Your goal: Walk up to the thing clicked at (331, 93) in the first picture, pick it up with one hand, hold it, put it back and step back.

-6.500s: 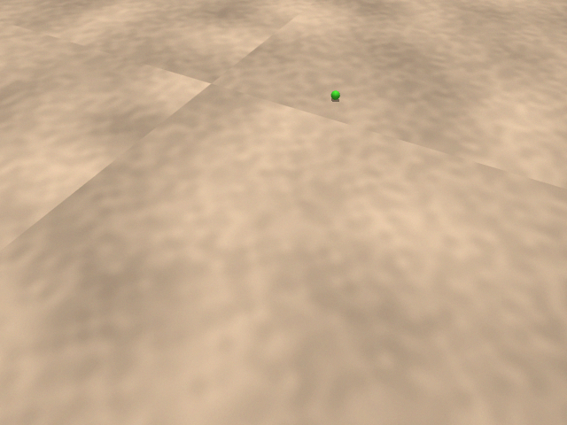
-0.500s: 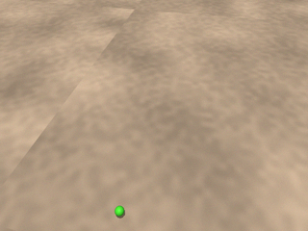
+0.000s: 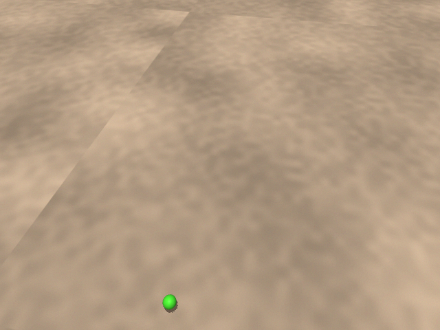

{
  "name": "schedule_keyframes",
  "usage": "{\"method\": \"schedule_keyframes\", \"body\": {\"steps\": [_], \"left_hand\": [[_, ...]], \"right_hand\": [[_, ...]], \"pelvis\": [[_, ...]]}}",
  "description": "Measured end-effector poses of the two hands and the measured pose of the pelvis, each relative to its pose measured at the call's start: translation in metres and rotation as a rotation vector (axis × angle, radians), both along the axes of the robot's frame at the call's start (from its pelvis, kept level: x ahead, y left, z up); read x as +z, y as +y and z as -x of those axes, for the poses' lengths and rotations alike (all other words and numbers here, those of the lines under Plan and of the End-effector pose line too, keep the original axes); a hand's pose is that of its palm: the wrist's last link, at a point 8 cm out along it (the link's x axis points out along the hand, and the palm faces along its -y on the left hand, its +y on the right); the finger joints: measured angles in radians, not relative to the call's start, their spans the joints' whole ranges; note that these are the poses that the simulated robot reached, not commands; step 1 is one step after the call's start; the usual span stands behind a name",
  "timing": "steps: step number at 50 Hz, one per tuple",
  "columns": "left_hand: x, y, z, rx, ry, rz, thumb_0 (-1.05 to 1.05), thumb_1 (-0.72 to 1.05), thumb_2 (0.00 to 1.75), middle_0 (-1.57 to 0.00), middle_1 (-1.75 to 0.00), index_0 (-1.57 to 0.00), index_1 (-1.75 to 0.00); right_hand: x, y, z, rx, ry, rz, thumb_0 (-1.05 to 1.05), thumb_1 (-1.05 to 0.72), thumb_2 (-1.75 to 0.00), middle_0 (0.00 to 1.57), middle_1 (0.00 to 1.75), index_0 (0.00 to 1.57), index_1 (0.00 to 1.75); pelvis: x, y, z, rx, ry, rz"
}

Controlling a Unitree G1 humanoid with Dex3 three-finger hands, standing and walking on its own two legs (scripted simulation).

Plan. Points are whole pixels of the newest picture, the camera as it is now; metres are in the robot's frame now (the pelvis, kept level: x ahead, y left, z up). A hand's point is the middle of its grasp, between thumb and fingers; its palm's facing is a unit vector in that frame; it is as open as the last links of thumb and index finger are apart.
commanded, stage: stand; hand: left
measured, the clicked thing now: (169, 301) +0.37 +0.23 -0.75
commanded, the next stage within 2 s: none
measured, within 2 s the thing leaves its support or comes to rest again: neither
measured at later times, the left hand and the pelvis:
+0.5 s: hand out of the picture +0.07 +0.25 -0.16, palm faces -0.02 -0.94 -0.35, open 7.3 cm; pelvis +0.00 +0.00 +0.00, yaw +1 degrees
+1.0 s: hand out of the picture +0.08 +0.25 -0.15, palm faces -0.02 -0.94 -0.35, open 7.3 cm; pelvis +0.01 +0.00 +0.00, yaw +1 degrees
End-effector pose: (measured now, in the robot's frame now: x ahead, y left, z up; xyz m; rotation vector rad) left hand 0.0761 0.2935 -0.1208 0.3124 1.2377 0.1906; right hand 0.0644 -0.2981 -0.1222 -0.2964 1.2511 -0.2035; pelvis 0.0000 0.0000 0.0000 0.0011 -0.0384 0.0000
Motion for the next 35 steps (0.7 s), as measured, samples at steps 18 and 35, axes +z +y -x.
{"method": "schedule_keyframes", "body": {"steps": [18, 35], "left_hand": [[0.004, 0.005, 0.002, 0.006, -0.016, -0.014, 0.01, 0.91, 0.9, -0.2, -0.3, -0.21, -0.3], [0.001, 0.002, 0.014, 0.016, 0.021, -0.011, 0.01, 0.91, 0.9, -0.2, -0.3, -0.21, -0.3]], "right_hand": [[0.005, -0.001, -0.017, 0.032, -0.039, 0.005, 0.0, -0.91, -0.9, 0.21, 0.3, 0.2, 0.3], [0.002, -0.003, -0.007, 0.034, 0.005, 0.004, 0.0, -0.91, -0.9, 0.21, 0.3, 0.2, 0.3]], "pelvis": [[0.001, -0.002, 0.0, 0.012, 0.0, 0.0], [0.001, -0.005, -0.002, 0.019, 0.006, 0.002]]}}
